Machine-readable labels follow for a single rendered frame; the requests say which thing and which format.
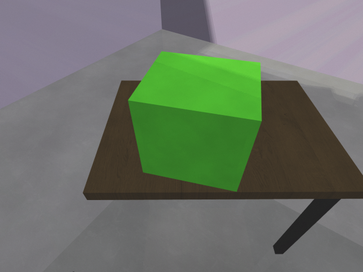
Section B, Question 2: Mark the table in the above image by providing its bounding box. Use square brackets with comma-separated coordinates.
[83, 80, 363, 254]

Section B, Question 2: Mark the carton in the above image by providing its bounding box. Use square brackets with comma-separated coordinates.
[128, 52, 261, 192]

